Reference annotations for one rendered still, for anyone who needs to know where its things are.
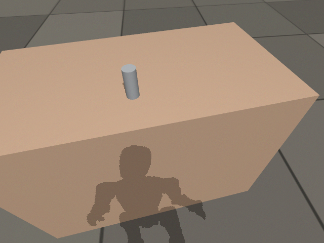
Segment can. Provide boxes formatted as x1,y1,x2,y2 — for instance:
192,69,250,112
121,64,140,100

